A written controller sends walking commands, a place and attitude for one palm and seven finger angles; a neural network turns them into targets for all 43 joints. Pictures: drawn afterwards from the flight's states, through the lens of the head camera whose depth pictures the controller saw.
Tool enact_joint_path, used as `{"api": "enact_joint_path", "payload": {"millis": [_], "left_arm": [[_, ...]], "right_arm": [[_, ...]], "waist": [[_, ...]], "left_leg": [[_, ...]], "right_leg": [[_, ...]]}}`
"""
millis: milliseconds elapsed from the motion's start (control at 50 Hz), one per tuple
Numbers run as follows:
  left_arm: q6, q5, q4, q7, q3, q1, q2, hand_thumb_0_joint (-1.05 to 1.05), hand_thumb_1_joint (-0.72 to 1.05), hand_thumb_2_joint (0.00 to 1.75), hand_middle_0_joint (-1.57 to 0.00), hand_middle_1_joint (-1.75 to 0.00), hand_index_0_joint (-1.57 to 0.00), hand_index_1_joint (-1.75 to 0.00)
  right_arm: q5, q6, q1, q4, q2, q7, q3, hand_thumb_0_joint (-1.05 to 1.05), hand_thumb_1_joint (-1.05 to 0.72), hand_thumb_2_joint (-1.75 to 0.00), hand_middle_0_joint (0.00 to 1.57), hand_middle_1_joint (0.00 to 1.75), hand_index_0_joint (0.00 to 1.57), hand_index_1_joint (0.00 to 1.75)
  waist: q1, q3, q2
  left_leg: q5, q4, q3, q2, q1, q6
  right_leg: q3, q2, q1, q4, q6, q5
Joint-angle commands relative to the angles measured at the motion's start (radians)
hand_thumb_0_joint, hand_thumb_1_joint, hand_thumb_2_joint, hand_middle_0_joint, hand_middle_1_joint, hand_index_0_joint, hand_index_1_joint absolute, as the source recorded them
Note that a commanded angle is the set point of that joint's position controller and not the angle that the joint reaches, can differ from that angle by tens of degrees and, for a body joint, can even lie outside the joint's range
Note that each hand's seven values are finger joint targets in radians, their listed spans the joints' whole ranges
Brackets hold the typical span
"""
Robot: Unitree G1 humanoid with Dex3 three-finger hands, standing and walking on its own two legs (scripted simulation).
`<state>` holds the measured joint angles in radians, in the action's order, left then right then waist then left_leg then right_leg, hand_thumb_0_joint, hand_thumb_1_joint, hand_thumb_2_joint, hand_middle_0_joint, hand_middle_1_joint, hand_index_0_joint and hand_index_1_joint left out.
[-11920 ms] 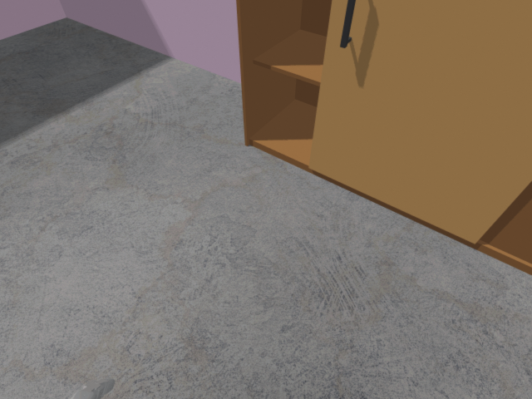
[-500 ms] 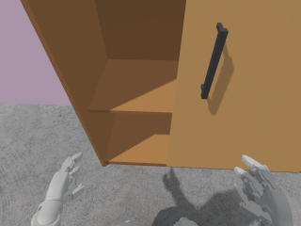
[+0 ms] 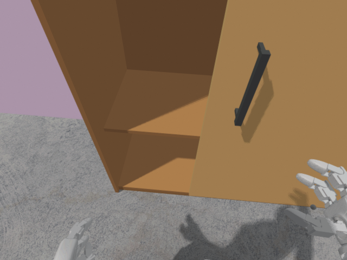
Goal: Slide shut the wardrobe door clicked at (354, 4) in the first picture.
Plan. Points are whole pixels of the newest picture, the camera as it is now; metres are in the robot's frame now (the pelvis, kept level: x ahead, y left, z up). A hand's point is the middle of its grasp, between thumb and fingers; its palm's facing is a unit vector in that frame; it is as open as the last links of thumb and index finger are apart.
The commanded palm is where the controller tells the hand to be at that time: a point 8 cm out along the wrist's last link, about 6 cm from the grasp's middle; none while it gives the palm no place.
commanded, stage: raise the hand with hooked fingers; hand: right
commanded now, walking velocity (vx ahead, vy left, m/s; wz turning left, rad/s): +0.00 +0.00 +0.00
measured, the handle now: (248, 88) +0.53 -0.16 +0.12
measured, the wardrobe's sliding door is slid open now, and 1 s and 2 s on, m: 0.41 0.41 0.41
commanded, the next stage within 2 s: move the hooked fingers beside the handle in 1.16 s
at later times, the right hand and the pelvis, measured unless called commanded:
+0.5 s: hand out of the picture +0.25 -0.32 +0.12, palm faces +0.06 +1.00 -0.04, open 13.9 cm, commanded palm +0.22 -0.36 +0.13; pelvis +0.00 -0.05 +0.02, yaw -1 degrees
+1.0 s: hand out of the picture +0.27 -0.31 +0.14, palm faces +0.10 +0.99 -0.04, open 14.0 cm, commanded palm +0.24 -0.35 +0.15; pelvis +0.00 -0.03 +0.03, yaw -1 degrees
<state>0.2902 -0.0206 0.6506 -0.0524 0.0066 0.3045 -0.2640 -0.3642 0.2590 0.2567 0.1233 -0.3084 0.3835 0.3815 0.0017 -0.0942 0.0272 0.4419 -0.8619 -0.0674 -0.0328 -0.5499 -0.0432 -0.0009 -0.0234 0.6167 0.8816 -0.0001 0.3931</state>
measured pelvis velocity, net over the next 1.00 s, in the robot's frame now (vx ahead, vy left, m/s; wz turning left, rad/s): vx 0.00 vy -0.03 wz -0.01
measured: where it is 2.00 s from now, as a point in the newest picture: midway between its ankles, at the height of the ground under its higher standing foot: outside the picture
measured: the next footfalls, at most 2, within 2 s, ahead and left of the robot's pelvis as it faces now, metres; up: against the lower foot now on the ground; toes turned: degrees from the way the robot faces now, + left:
none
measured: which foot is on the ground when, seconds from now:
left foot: down 0.00-1.00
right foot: down 0.00-1.00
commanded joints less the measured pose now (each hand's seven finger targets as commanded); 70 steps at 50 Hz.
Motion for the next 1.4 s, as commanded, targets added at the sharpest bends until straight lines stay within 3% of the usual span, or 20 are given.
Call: {"api": "enact_joint_path", "payload": {"millis": [0, 120, 220, 320, 380, 480, 560, 640, 700, 860, 940, 960, 980, 1140, 1160, 1240, 1260, 1320, 1360, 1380], "left_arm": [[0.073, -0.011, -0.167, -0.012, -0.041, -0.107, -0.139, 0.0, 0.9, 0.9, -0.2, -0.3, -0.2, -0.3], [0.088, -0.01, -0.172, -0.032, -0.028, -0.107, -0.15, 0.0, 0.9, 0.9, -0.2, -0.3, -0.2, -0.3], [0.086, -0.008, -0.161, -0.028, -0.014, -0.119, -0.149, 0.0, 0.9, 0.9, -0.2, -0.3, -0.2, -0.3], [0.069, -0.017, -0.168, -0.035, 0.0, -0.136, -0.155, 0.0, 0.9, 0.9, -0.2, -0.3, -0.2, -0.3], [0.065, -0.019, -0.178, -0.041, 0.012, -0.15, -0.152, 0.0, 0.9, 0.9, -0.2, -0.3, -0.2, -0.3], [0.065, -0.011, -0.171, -0.044, 0.021, -0.153, -0.148, 0.0, 0.9, 0.9, -0.2, -0.3, -0.2, -0.3], [0.057, -0.011, -0.153, -0.051, 0.028, -0.159, -0.149, 0.0, 0.9, 0.9, -0.2, -0.3, -0.2, -0.3], [0.052, -0.02, -0.148, -0.061, 0.03, -0.162, -0.153, 0.0, 0.9, 0.9, -0.2, -0.3, -0.2, -0.3], [0.049, -0.023, -0.153, -0.056, 0.031, -0.159, -0.15, 0.0, 0.9, 0.9, -0.2, -0.3, -0.2, -0.3], [0.052, -0.01, -0.16, -0.041, 0.02, -0.157, -0.153, 0.0, 0.9, 0.9, -0.2, -0.3, -0.2, -0.3], [0.059, -0.011, -0.151, -0.042, 0.015, -0.153, -0.146, 0.0, 0.9, 0.9, -0.2, -0.3, -0.2, -0.3], [0.057, -0.007, -0.146, -0.043, 0.018, -0.147, -0.147, 0.0, 0.9, 0.9, -0.2, -0.3, -0.2, -0.3], [0.059, -0.011, -0.144, -0.045, 0.016, -0.151, -0.146, 0.0, 0.9, 0.9, -0.2, -0.3, -0.2, -0.3], [0.058, -0.02, -0.139, -0.051, 0.009, -0.148, -0.151, 0.0, 0.9, 0.9, -0.2, -0.3, -0.2, -0.3], [0.056, -0.018, -0.136, -0.051, 0.009, -0.146, -0.152, 0.0, 0.9, 0.9, -0.2, -0.3, -0.2, -0.3], [0.057, -0.021, -0.142, -0.051, 0.007, -0.154, -0.147, 0.0, 0.9, 0.9, -0.2, -0.3, -0.2, -0.3], [0.054, -0.02, -0.135, -0.052, 0.009, -0.154, -0.147, 0.0, 0.9, 0.9, -0.2, -0.3, -0.2, -0.3], [0.05, -0.02, -0.121, -0.061, 0.009, -0.146, -0.148, 0.0, 0.9, 0.9, -0.2, -0.3, -0.2, -0.3], [0.045, -0.021, -0.111, -0.067, 0.009, -0.14, -0.151, 0.0, 0.9, 0.9, -0.2, -0.3, -0.2, -0.3], [0.046, -0.022, -0.111, -0.069, 0.007, -0.137, -0.15, 0.0, 0.9, 0.9, -0.2, -0.3, -0.2, -0.3]], "right_arm": [[-0.012, 0.07, -0.129, -0.142, -0.192, 0.035, 0.05, 0.0, 0.22, -0.42, 0.28, 1.02, 0.28, 1.02], [-0.025, 0.062, -0.212, -0.243, -0.268, 0.029, 0.1, 0.0, 0.36, -0.36, 0.29, 1.11, 0.29, 1.11], [-0.016, 0.042, -0.258, -0.231, -0.252, 0.0, 0.085, 0.0, 0.48, -0.31, 0.3, 1.18, 0.3, 1.18], [0.002, -0.064, -0.317, -0.127, -0.257, 0.036, 0.057, 0.0, 0.5, -0.3, 0.3, 1.2, 0.3, 1.2], [0.009, -0.103, -0.395, -0.155, -0.288, 0.05, 0.064, 0.0, 0.5, -0.3, 0.3, 1.2, 0.3, 1.2], [0.008, -0.101, -0.474, -0.178, -0.338, 0.034, 0.121, 0.0, 0.5, -0.3, 0.3, 1.2, 0.3, 1.2], [0.018, -0.115, -0.538, -0.102, -0.351, 0.038, 0.126, 0.0, 0.5, -0.3, 0.3, 1.2, 0.3, 1.2], [0.03, -0.151, -0.596, -0.037, -0.362, 0.068, 0.108, 0.0, 0.5, -0.3, 0.3, 1.2, 0.3, 1.2], [0.033, -0.173, -0.557, -0.002, -0.319, 0.091, 0.067, 0.0, 0.5, -0.3, 0.3, 1.2, 0.3, 1.2], [0.015, -0.129, -0.53, -0.074, -0.4, 0.06, 0.176, 0.0, 0.5, -0.3, 0.3, 1.2, 0.3, 1.2], [0.029, -0.102, -0.555, -0.106, -0.366, 0.037, 0.146, 0.0, 0.5, -0.3, 0.3, 1.2, 0.3, 1.2], [0.032, -0.103, -0.553, -0.091, -0.374, 0.036, 0.149, 0.0, 0.5, -0.3, 0.3, 1.2, 0.3, 1.2], [0.028, -0.105, -0.548, -0.079, -0.356, 0.043, 0.137, 0.0, 0.5, -0.3, 0.3, 1.2, 0.3, 1.2], [0.006, -0.124, -0.509, 0.006, -0.355, 0.086, 0.141, 0.0, 0.5, -0.3, 0.3, 1.2, 0.3, 1.2], [0.002, -0.125, -0.499, 0.022, -0.363, 0.086, 0.152, 0.0, 0.5, -0.3, 0.3, 1.2, 0.3, 1.2], [-0.004, -0.108, -0.526, 0.005, -0.36, 0.084, 0.149, 0.0, 0.5, -0.3, 0.3, 1.2, 0.3, 1.2], [-0.002, -0.102, -0.563, 0.009, -0.378, 0.077, 0.156, 0.0, 0.5, -0.3, 0.3, 1.2, 0.3, 1.2], [0.011, -0.083, -0.643, 0.051, -0.411, 0.072, 0.168, 0.0, 0.5, -0.3, 0.3, 1.2, 0.3, 1.2], [0.017, -0.069, -0.706, 0.09, -0.443, 0.075, 0.176, 0.0, 0.5, -0.3, 0.3, 1.2, 0.3, 1.2], [0.022, -0.064, -0.716, 0.105, -0.455, 0.078, 0.184, 0.0, 0.5, -0.3, 0.3, 1.2, 0.3, 1.2]], "waist": [[-0.003, -0.113, -0.037], [0.015, -0.194, 0.058], [0.013, -0.14, 0.116], [0.015, -0.071, 0.077], [0.022, -0.083, 0.117], [0.026, -0.12, 0.089], [0.023, -0.073, 0.1], [0.019, -0.056, 0.104], [0.019, -0.039, 0.084], [0.039, -0.1, 0.065], [0.023, -0.092, 0.149], [0.019, -0.087, 0.103], [0.018, -0.082, 0.121], [0.018, -0.089, 0.028], [0.019, -0.082, -0.01], [0.017, -0.102, 0.025], [0.007, -0.086, 0.002], [-0.009, -0.08, 0.032], [-0.019, -0.072, 0.0], [-0.016, -0.096, 0.023]], "left_leg": [[-0.256, 0.196, 0.1, 0.032, 0.076, 0.047], [-0.233, 0.203, 0.034, 0.012, 0.116, 0.021], [-0.248, 0.214, 0.002, 0.004, 0.112, 0.011], [-0.203, 0.255, -0.009, 0.003, 0.118, 0.011], [-0.194, 0.273, -0.009, 0.004, 0.143, 0.006], [-0.207, 0.301, -0.013, -0.002, 0.174, 0.004], [-0.184, 0.333, -0.006, 0.0, 0.174, 0.004], [-0.166, 0.36, -0.001, 0.01, 0.188, 0.005], [-0.179, 0.369, -0.003, 0.009, 0.196, 0.004], [-0.237, 0.383, 0.004, 0.001, 0.251, 0.0], [-0.263, 0.39, 0.012, 0.008, 0.253, 0.002], [-0.263, 0.395, 0.014, 0.004, 0.258, 0.004], [-0.284, 0.394, 0.018, 0.008, 0.263, 0.004], [-0.362, 0.388, 0.033, 0.018, 0.277, 0.018], [-0.373, 0.39, 0.042, 0.018, 0.28, 0.022], [-0.378, 0.386, 0.06, 0.029, 0.277, 0.031], [-0.378, 0.391, 0.074, 0.031, 0.27, 0.035], [-0.355, 0.392, 0.091, 0.04, 0.257, 0.04], [-0.337, 0.395, 0.114, 0.045, 0.26, 0.047], [-0.326, 0.396, 0.124, 0.051, 0.268, 0.048]], "right_leg": [[-0.034, 0.026, -0.101, -0.1, -0.043, -0.197], [-0.059, 0.018, -0.241, -0.173, -0.04, -0.216], [-0.081, 0.007, -0.298, -0.224, -0.024, -0.239], [-0.107, -0.004, -0.297, -0.286, -0.018, -0.179], [-0.121, -0.005, -0.339, -0.316, -0.011, -0.17], [-0.151, -0.017, -0.412, -0.358, 0.006, -0.192], [-0.164, -0.02, -0.421, -0.397, 0.011, -0.129], [-0.169, -0.02, -0.423, -0.432, 0.004, -0.07], [-0.165, -0.018, -0.42, -0.437, 0.0, -0.082], [-0.12, -0.004, -0.44, -0.407, -0.011, -0.196], [-0.095, 0.0, -0.464, -0.398, -0.015, -0.233], [-0.086, 0.004, -0.445, -0.389, -0.025, -0.223], [-0.074, 0.008, -0.441, -0.383, -0.027, -0.238], [-0.041, 0.021, -0.406, -0.349, -0.041, -0.274], [-0.034, 0.022, -0.389, -0.337, -0.045, -0.277], [-0.021, 0.027, -0.386, -0.323, -0.045, -0.272], [-0.019, 0.026, -0.376, -0.311, -0.048, -0.268], [-0.016, 0.026, -0.36, -0.303, -0.048, -0.248], [-0.014, 0.025, -0.331, -0.29, -0.049, -0.235], [-0.012, 0.026, -0.331, -0.288, -0.049, -0.227]]}}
